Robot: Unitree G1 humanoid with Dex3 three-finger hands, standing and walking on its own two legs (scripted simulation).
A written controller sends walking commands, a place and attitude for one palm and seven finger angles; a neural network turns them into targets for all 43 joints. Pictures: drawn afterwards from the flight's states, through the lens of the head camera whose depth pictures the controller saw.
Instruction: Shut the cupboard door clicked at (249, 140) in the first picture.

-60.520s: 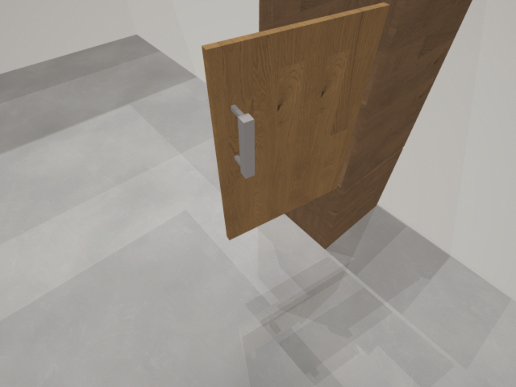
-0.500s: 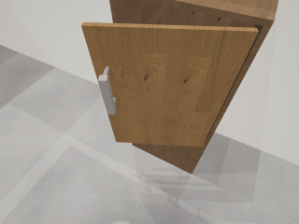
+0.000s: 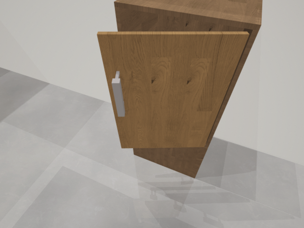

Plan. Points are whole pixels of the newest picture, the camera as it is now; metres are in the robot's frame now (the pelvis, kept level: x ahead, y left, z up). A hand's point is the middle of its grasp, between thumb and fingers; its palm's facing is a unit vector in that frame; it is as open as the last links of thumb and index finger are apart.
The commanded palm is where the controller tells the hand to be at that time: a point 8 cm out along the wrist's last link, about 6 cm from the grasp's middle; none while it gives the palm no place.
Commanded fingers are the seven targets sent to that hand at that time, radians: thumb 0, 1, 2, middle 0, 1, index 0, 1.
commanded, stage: come to a stop and stand still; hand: left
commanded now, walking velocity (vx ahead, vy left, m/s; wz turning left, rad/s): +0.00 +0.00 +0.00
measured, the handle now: (119, 94) +0.52 +0.14 +0.05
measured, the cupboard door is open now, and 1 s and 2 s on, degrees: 24 24 24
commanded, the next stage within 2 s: look again from close up in 0.14 s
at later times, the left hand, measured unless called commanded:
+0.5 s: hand out of the picture +0.02 +0.18 -0.18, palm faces +0.01 -0.98 -0.18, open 7.4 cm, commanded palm none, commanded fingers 0.00 0.90 0.90 -0.20 -0.30 -0.20 -0.30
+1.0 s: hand (82, 182) +0.24 +0.20 -0.01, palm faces +0.28 -0.95 -0.11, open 7.2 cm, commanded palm +0.15 +0.24 -0.06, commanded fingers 0.00 0.90 0.90 -0.37 -0.48 -0.37 -0.48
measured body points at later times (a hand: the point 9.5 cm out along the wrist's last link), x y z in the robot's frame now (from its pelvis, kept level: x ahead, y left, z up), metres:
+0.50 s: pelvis +0.03 +0.00 +0.00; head +0.05 +0.01 +0.45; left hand +0.02 +0.23 -0.16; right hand +0.08 -0.23 -0.14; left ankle +0.04 +0.06 -0.74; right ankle +0.02 -0.14 -0.74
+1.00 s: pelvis +0.04 -0.01 -0.03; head +0.04 -0.01 +0.42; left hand +0.22 +0.25 +0.00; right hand +0.15 -0.27 -0.13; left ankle +0.04 +0.06 -0.74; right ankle +0.03 -0.11 -0.70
